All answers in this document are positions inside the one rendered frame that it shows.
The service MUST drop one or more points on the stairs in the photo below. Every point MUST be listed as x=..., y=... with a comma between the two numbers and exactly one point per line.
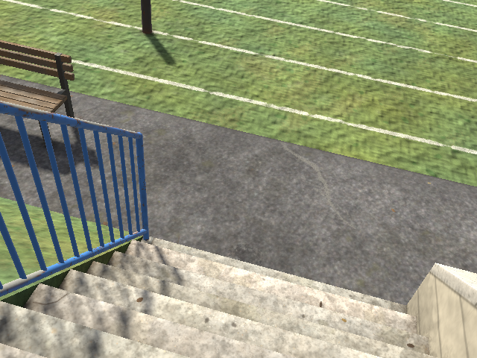
x=161, y=299

